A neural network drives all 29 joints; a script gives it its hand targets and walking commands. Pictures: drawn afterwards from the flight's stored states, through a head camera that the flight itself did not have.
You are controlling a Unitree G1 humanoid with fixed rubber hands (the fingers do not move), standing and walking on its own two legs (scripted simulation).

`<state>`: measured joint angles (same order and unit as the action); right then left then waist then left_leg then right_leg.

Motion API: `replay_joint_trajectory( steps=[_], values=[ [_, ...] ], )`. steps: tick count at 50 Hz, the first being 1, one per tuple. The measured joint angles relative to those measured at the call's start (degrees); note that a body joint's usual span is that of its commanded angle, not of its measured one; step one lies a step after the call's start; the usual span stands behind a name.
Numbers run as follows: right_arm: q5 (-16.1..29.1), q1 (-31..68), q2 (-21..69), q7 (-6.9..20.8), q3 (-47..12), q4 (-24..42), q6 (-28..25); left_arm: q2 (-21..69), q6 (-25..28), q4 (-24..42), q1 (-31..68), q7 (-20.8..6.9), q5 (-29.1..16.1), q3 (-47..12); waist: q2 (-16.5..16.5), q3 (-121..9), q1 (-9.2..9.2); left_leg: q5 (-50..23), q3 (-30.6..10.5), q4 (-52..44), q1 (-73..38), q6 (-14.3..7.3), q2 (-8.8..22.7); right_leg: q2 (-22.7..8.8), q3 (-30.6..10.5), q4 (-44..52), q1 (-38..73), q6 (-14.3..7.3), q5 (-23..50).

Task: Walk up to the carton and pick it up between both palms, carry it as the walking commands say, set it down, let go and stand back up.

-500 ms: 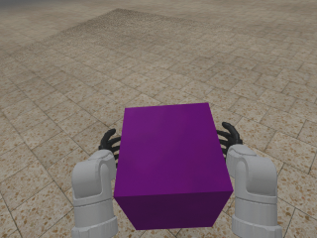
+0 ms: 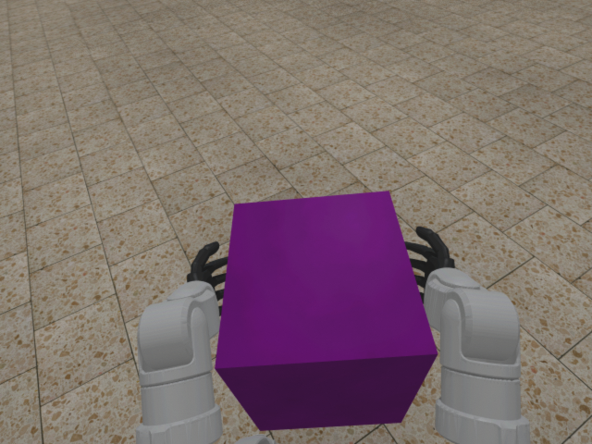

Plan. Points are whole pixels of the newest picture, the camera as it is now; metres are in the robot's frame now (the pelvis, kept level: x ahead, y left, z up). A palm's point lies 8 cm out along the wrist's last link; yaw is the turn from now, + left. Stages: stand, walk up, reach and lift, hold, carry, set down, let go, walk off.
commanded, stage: carry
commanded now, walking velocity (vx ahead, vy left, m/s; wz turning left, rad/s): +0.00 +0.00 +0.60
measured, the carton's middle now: (320, 317) +0.29 -0.01 +0.03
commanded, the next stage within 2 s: none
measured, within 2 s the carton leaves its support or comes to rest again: neither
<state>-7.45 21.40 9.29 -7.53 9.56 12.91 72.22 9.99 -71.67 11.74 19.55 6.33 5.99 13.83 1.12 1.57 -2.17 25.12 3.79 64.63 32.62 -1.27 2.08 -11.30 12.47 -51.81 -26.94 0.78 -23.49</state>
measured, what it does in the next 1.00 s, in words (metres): walks backwards, turning left: left foot, then right foot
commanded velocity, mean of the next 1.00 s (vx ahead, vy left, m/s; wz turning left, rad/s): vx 0.00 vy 0.00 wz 0.60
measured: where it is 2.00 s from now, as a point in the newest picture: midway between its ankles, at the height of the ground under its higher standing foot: outside the picture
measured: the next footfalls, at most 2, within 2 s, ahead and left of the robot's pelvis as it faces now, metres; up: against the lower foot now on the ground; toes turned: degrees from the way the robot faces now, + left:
left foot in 0.04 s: -0.01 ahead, +0.14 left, +0.00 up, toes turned +18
right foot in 0.40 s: +0.03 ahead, -0.07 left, +0.00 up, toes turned +6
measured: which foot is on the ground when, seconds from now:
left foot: up 0.00-0.02, down 0.04-1.00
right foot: down 0.00-0.06, up 0.08-0.38, down 0.40-1.00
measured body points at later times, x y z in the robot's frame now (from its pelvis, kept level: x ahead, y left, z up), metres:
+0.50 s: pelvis -0.04 +0.02 +0.02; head +0.02 +0.04 +0.46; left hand +0.23 +0.25 +0.07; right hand +0.31 -0.03 +0.09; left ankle -0.03 +0.11 -0.68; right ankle -0.01 -0.08 -0.69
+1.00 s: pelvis -0.10 +0.05 +0.02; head -0.07 +0.08 +0.46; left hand +0.11 +0.33 +0.09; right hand +0.25 +0.07 +0.11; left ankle -0.05 +0.14 -0.69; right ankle -0.04 -0.07 -0.69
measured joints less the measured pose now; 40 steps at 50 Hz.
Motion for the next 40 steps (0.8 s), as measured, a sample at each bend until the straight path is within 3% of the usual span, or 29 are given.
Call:
replay_joint_trajectory(
  steps=[2, 4, 7, 10, 14, 19, 21, 24, 28, 30, 32, 36, 40],
  values=[
    [0.01, 0.00, -0.01, 0.01, 0.08, 0.09, -0.11, 0.01, 0.17, 0.00, 0.00, 0.00, 0.00, -0.11, 0.03, -0.04, -0.07, 0.05, 0.51, -6.38, -5.31, 0.00, 0.36, -0.82, 0.91, -0.01, -0.02, 0.78, 0.32],
    [0.01, 0.01, 0.15, 0.02, 0.19, 0.04, -0.27, -0.09, 0.25, -0.01, 0.03, 0.00, -0.02, -0.12, -0.52, 0.18, -0.15, 6.04, 0.40, -12.37, -8.62, -0.29, -0.73, -1.83, 1.25, -0.37, -0.18, 1.87, 0.48],
    [0.01, -0.86, 1.10, 0.01, 0.86, 0.00, -0.71, -0.12, -0.14, -0.02, -0.16, 0.04, -0.03, 0.05, -0.31, 0.58, 0.74, 1.93, -1.32, -12.47, -7.20, -1.48, -1.15, 2.15, -3.09, -4.65, -0.79, 3.60, -7.43],
    [0.01, -0.76, 1.06, 0.02, 0.79, 0.01, -1.30, -0.13, 0.45, 0.02, -0.15, 0.15, -0.24, 0.03, -0.32, 0.58, 1.75, 0.24, -3.76, -13.80, -5.97, -1.72, -1.82, 6.04, -5.22, -6.78, -0.84, 3.62, -7.70],
    [0.02, 0.12, 1.34, 0.20, 1.12, 0.02, -2.26, -0.24, 1.37, 0.90, -0.14, 0.42, -0.63, 0.04, -0.31, 0.58, 4.01, -1.33, -4.68, -14.90, -4.49, -1.91, -3.00, 8.71, -5.90, -6.78, -0.85, 3.62, -7.70],
    [0.01, 0.43, 1.50, 0.44, 1.11, 1.14, -2.79, -0.31, 1.93, 2.22, -0.14, 0.71, -1.30, -0.04, -0.39, 0.54, 4.41, -3.75, -6.37, -16.14, -1.72, -1.94, -5.29, 11.45, -6.69, 3.71, 0.68, 3.61, -6.38],
    [0.02, 0.28, 1.42, 0.48, 1.12, 1.18, -2.81, -0.22, 1.95, 2.19, -0.20, 0.78, -1.33, -0.10, 0.32, 0.71, 4.36, -4.27, -7.04, -16.21, -1.28, -1.93, -5.70, 11.70, -6.21, 7.62, 1.43, 0.71, 1.16],
    [0.10, -0.43, 1.13, 0.60, 1.32, 2.34, -2.69, -0.17, 2.07, 2.19, -0.17, 1.01, -1.40, -1.04, -0.35, 0.70, 2.72, -0.23, -5.43, -16.20, -1.27, -1.91, -6.36, 9.46, -4.74, 7.65, 1.54, -2.11, 0.91],
    [0.14, -0.43, 1.14, 0.67, 2.13, 4.61, -2.47, 0.00, 3.23, 2.43, 0.09, 0.98, -1.56, -2.05, -0.61, 0.64, 0.56, 0.34, -3.93, -18.66, -3.07, -1.92, -5.03, 5.98, -2.59, 7.71, 1.52, -1.32, 0.58],
    [0.17, -0.47, 1.14, 0.70, 2.13, 4.62, -2.48, -0.01, 3.18, 2.48, 0.10, 0.98, -1.56, -2.04, -0.63, 0.68, -0.31, -7.77, -3.21, -21.79, -3.72, -1.91, -4.89, 4.69, -1.77, 7.71, 1.72, -0.36, 0.67],
    [0.18, -0.49, 1.15, 0.71, 2.02, 4.61, -2.47, -0.02, 3.12, 2.54, 0.09, 0.98, -1.56, -1.96, -0.72, 0.68, -0.26, -7.95, -3.25, -21.85, -3.58, -2.04, -5.83, 3.69, -1.66, 7.71, 1.73, 0.60, 0.95],
    [0.18, -0.49, 1.15, 0.71, 1.36, 4.62, -2.54, -0.02, 2.55, 3.43, 0.10, 0.98, -1.56, -1.42, -0.39, 0.70, -0.18, -7.99, -5.24, -21.87, -2.40, -2.57, -6.63, 6.22, -3.70, 7.70, 1.81, 2.16, -2.59],
    [0.18, -0.48, 1.16, 0.70, 1.31, 4.60, -2.55, -0.03, 2.52, 3.49, 0.09, 0.97, -1.56, -1.38, -0.20, 0.69, 0.99, -9.70, -7.45, -21.86, -0.75, -2.57, -7.84, 8.18, -4.13, 9.14, 2.52, 1.42, 0.07]
  ],
)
